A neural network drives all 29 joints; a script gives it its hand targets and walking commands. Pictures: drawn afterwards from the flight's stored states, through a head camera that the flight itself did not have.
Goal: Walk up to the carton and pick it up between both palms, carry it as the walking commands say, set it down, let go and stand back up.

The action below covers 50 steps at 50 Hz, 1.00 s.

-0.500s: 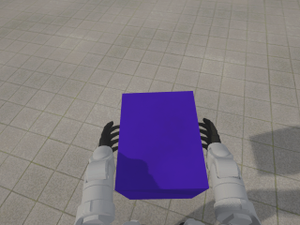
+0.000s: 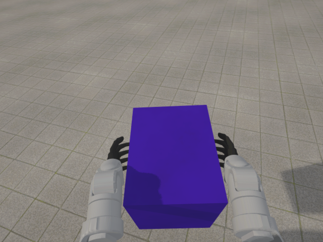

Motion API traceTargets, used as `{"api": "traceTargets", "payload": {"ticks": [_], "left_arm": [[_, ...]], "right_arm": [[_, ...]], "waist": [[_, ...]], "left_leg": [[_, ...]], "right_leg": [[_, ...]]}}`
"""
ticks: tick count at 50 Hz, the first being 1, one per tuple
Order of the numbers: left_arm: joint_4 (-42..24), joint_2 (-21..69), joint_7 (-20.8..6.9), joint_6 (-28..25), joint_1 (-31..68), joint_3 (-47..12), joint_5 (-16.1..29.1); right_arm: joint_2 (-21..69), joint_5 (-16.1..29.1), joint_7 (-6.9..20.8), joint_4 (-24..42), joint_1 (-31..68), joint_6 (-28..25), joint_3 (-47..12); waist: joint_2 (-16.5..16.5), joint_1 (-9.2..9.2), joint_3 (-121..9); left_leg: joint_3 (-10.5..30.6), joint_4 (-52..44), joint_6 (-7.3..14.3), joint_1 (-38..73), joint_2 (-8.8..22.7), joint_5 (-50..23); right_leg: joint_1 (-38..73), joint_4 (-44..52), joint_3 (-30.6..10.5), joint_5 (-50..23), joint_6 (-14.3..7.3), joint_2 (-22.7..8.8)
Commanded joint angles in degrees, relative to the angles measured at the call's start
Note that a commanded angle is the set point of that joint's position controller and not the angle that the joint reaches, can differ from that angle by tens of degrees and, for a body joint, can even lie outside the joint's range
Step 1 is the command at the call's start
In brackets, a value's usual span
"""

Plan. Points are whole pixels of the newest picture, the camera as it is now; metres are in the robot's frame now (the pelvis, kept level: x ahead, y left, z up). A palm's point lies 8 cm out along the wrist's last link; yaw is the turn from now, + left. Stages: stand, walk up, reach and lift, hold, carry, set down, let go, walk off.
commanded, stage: reach and lift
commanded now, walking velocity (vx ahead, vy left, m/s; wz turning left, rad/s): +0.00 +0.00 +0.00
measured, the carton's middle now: (172, 168) +0.32 +0.01 -0.04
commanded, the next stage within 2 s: hold in 1.00 s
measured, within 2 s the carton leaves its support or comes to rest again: neither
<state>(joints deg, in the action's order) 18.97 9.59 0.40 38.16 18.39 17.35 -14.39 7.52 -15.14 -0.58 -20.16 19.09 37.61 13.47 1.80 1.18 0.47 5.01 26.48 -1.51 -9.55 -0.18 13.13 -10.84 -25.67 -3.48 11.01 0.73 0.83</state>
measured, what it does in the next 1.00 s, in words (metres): stands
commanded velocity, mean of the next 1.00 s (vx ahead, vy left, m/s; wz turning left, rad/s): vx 0.00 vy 0.00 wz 0.00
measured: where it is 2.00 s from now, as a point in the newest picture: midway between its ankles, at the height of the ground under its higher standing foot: outside the picture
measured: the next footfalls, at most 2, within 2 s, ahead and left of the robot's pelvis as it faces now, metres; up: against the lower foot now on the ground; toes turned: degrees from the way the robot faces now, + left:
none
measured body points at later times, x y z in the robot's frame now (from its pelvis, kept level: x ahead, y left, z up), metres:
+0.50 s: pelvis +0.01 +0.01 +0.00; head -0.03 +0.00 +0.45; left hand +0.31 +0.15 +0.04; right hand +0.31 -0.15 +0.03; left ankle +0.02 +0.14 -0.74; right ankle +0.04 -0.13 -0.74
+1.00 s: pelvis +0.01 +0.00 +0.00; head -0.03 -0.01 +0.45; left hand +0.30 +0.16 +0.03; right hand +0.30 -0.15 +0.03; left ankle +0.02 +0.14 -0.74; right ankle +0.04 -0.13 -0.74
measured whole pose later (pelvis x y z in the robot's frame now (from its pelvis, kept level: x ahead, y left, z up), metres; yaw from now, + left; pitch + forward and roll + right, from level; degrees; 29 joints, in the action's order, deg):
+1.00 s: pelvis +0.01 +0.00 +0.00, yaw +0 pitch -7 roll +0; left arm 11.6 8.0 0.3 43.4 11.6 11.0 -12.7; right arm 8.0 -14.1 -1.3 -10.5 11.5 43.8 9.2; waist 1.7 -0.5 2.1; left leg 5.1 23.0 -1.1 -3.2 -0.3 12.7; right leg -4.2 -21.8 -3.5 10.4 1.0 0.4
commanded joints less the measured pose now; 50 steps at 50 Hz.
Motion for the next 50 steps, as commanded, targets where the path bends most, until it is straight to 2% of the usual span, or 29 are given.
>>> {"api": "traceTargets", "payload": {"ticks": [1,2,7,8,9,11,12,14,15,17,19,20,22,23,24,27,29,32,33,35,38,40,42,44,45,46,47,49,50], "left_arm": [[-3.22,56.87,-14.6,0.39,33.73,-36.9,15.35],[-6.25,56.62,-14.47,0.28,38.61,-39.02,16.67],[-2.25,57.12,-14.43,1.1,41.13,-35.09,15.81],[1.31,56.32,-14.65,1.95,40.08,-33.45,14.95],[2.65,56.65,-14.39,2.23,38.71,-31.11,14.08],[-2.09,57.73,-14.34,1.49,41.66,-34.94,15.05],[-1.85,57.93,-14.3,1.79,39.67,-35.63,15.31],[-3.82,56.85,-14.05,2.08,38.56,-36.01,15.27],[-4.0,57.17,-13.91,1.91,38.5,-37.0,14.85],[-3.01,57.67,-13.98,2.05,37.56,-36.53,15.41],[-2.3,58.1,-13.94,2.2,34.46,-35.4,14.32],[-2.41,57.26,-13.92,2.38,34.1,-35.31,14.28],[-3.02,56.41,-13.58,2.64,30.84,-34.34,14.23],[-3.82,56.9,-13.59,2.48,33.48,-35.48,14.28],[-5.38,55.21,-13.81,1.82,33.88,-35.75,14.95],[-3.81,55.69,-13.52,2.65,34.26,-34.92,14.66],[-5.05,56.27,-13.66,1.52,34.85,-36.34,15.96],[-6.5,57.32,-13.61,2.23,29.55,-37.6,16.17],[-8.01,56.59,-13.2,2.53,29.35,-37.83,15.37],[-8.05,55.71,-13.07,2.76,25.78,-38.25,15.82],[-9.75,54.23,-13.36,2.43,28.02,-38.51,16.29],[-8.72,54.4,-13.09,2.98,25.36,-38.06,15.73],[-7.05,54.9,-12.91,3.16,23.97,-37.35,15.07],[-12.0,54.84,-12.95,2.49,27.12,-39.76,16.73],[-11.93,54.49,-12.96,2.6,26.59,-39.51,16.74],[-12.46,54.86,-12.52,2.57,25.79,-40.78,16.56],[-14.76,54.08,-12.65,2.57,24.09,-41.31,17.18],[-13.24,53.78,-12.59,2.61,25.93,-40.47,16.44],[-11.97,52.15,-12.82,2.69,26.63,-39.42,16.61]], "right_arm": [[57.99,15.56,15.19,5.86,33.64,-0.01,-34.56],[59.74,15.82,15.53,5.0,33.38,0.16,-34.76],[57.98,16.17,15.76,2.63,37.62,1.19,-32.19],[58.2,16.31,15.52,3.35,40.02,1.26,-32.42],[56.13,15.42,15.46,2.24,40.43,1.45,-30.89],[57.75,16.27,15.6,1.94,39.05,1.37,-31.26],[58.68,17.52,15.79,4.5,39.42,1.0,-32.75],[57.56,15.68,15.36,2.43,33.97,1.72,-31.4],[57.32,16.54,15.29,4.64,36.27,1.13,-31.83],[55.63,15.76,15.03,4.8,34.69,1.32,-30.51],[56.42,16.47,14.92,7.97,37.62,1.55,-32.9],[55.35,16.28,14.93,8.07,35.94,1.5,-32.46],[55.42,16.36,14.85,6.77,32.49,2.58,-31.86],[56.28,16.84,15.0,7.93,34.65,2.19,-32.7],[56.05,16.98,15.0,7.52,33.75,2.41,-32.89],[54.97,17.3,14.63,9.33,35.96,2.49,-33.17],[56.28,17.83,14.57,10.36,36.37,2.16,-34.99],[55.47,17.55,14.33,12.95,31.96,2.27,-35.14],[55.07,17.8,14.3,12.53,30.27,2.37,-34.85],[55.68,17.75,13.52,13.0,27.82,2.83,-36.23],[54.94,16.41,13.04,12.68,26.45,3.28,-35.75],[53.2,16.97,13.11,12.91,25.16,3.23,-35.38],[52.75,16.89,13.16,14.79,26.58,3.27,-35.56],[53.9,16.86,13.36,15.12,26.03,3.2,-35.76],[53.88,16.88,13.24,16.25,27.36,2.81,-36.46],[53.97,17.46,13.27,14.79,24.37,2.9,-36.62],[54.84,18.15,13.41,15.94,22.93,2.9,-37.59],[53.23,18.05,13.26,16.4,25.14,3.23,-37.05],[53.17,16.26,12.92,11.98,22.09,3.84,-34.89]], "waist": [[-0.81,-0.19,-19.79],[-1.53,-1.25,-21.93],[-1.05,-0.9,-12.51],[-1.98,0.26,-13.08],[-1.54,-0.29,-11.62],[-1.36,-0.81,-17.15],[-0.39,0.69,-21.22],[-3.51,-0.96,-19.57],[0.32,-1.01,-19.93],[-1.77,-1.89,-17.92],[-2.12,-0.81,-17.42],[0.16,-1.34,-18.08],[-1.64,-1.21,-15.23],[0.43,-1.13,-16.85],[-1.64,-1.39,-15.59],[0.51,-0.57,-15.11],[-3.01,-1.03,-17.53],[-2.53,-0.68,-20.24],[0.16,-0.9,-18.57],[-1.66,-1.13,-19.53],[-2.39,-1.68,-17.64],[1.04,-2.01,-14.89],[-1.47,-1.34,-13.71],[-0.13,-2.15,-14.62],[-2.89,-1.83,-16.96],[0.17,-1.93,-18.22],[-0.3,-1.84,-19.5],[1.44,-1.98,-15.69],[-0.31,-2.47,-12.4]], "left_leg": [[-2.08,-5.81,0.83,3.81,-4.89,-9.59],[-1.71,-5.85,0.79,3.94,-4.62,-9.34],[-1.89,-7.08,0.94,0.45,-4.03,-0.67],[-2.84,-7.14,1.14,-0.52,-4.55,2.41],[-2.17,-7.52,0.86,-1.36,-4.04,1.89],[-1.67,-6.95,0.62,4.09,-4.01,-4.42],[-2.09,-6.0,0.71,3.53,-4.27,-4.89],[-2.16,-6.85,0.81,4.72,-4.59,-10.63],[-1.47,-6.12,0.64,5.35,-4.51,-9.44],[-0.79,-7.05,0.57,5.18,-3.75,-10.63],[-1.49,-6.93,0.9,4.39,-4.84,-7.31],[-1.13,-6.56,0.54,4.47,-4.67,-8.54],[-0.72,-7.27,0.85,5.31,-4.14,-9.93],[-1.23,-6.96,0.7,4.68,-4.74,-7.73],[-0.99,-7.4,0.84,3.88,-4.46,-9.38],[-1.43,-7.01,0.87,2.69,-4.78,-5.38],[-0.58,-6.56,1.18,5.93,-4.08,-8.53],[-0.33,-6.1,0.76,6.63,-4.18,-17.13],[-0.71,-6.44,0.36,6.3,-4.74,-16.53],[-0.76,-6.19,0.81,7.45,-5.18,-17.96],[-0.28,-6.79,0.95,6.88,-4.84,-14.14],[0.07,-7.35,0.85,5.55,-4.75,-10.81],[0.1,-7.73,1.06,6.25,-4.65,-11.14],[-0.33,-7.49,0.61,4.82,-4.94,-12.92],[0.41,-6.74,0.82,7.53,-4.49,-12.89],[0.37,-6.21,0.49,8.3,-4.71,-15.96],[0.2,-6.07,0.64,9.09,-4.92,-16.36],[0.14,-6.95,0.71,5.42,-4.98,-11.35],[-0.09,-7.53,1.15,4.29,-4.82,-8.41]], "right_leg": [[11.54,4.64,-0.01,-8.68,-0.42,3.85],[12.82,4.34,0.03,-8.93,-0.36,4.17],[7.75,5.59,0.39,0.37,-1.05,3.79],[10.08,5.83,0.32,3.1,-0.39,3.7],[9.88,5.53,0.59,2.75,-0.92,3.97],[9.63,4.99,0.64,-3.39,-0.52,4.21],[13.67,4.35,-0.04,-4.86,-0.47,4.1],[13.94,5.24,-0.17,-11.64,-0.16,4.42],[12.85,4.59,-0.51,-9.82,-0.52,4.0],[12.38,5.11,-0.24,-10.51,-0.81,4.41],[12.68,5.38,-0.36,-7.64,-0.5,4.3],[13.54,5.07,-0.35,-9.04,-0.63,4.37],[12.64,5.83,-0.21,-9.38,-0.61,4.4],[13.17,5.6,-0.48,-8.05,-0.64,4.19],[13.1,5.85,0.12,-10.11,-0.19,4.12],[14.22,5.53,-0.35,-6.72,-0.31,3.99],[12.48,5.25,-0.47,-7.7,-0.31,4.15],[15.64,4.7,-0.72,-16.8,-0.25,4.55],[15.93,5.15,-0.28,-16.8,-0.13,4.33],[16.45,5.38,-0.82,-18.48,0.19,3.87],[14.45,5.87,-0.93,-14.63,-0.17,4.05],[13.41,5.77,-0.9,-11.07,-0.73,4.18],[12.73,6.08,-0.58,-10.63,-0.7,4.51],[13.53,5.71,0.02,-12.14,-0.58,4.66],[12.86,5.31,-0.19,-12.1,-0.52,4.73],[13.12,5.11,-0.84,-15.66,-0.66,4.62],[14.21,5.01,-0.82,-16.25,-0.52,4.36],[13.33,5.33,-0.61,-11.74,-0.85,4.18],[12.11,6.23,-0.5,-9.03,-0.59,3.85]]}}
